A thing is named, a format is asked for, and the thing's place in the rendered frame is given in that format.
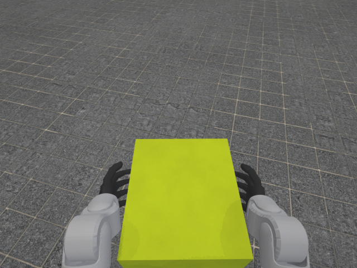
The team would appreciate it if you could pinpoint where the carton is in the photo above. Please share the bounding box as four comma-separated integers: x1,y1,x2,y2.
117,138,253,268

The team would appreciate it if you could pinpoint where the robot right forearm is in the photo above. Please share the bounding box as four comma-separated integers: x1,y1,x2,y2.
246,195,310,268

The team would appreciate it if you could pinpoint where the robot left hand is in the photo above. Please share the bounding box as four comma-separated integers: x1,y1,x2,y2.
99,161,131,208

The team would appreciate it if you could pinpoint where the robot right hand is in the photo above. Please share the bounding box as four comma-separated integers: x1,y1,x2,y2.
235,164,265,212

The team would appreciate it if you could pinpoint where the robot left forearm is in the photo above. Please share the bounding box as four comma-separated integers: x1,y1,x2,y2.
61,193,121,268

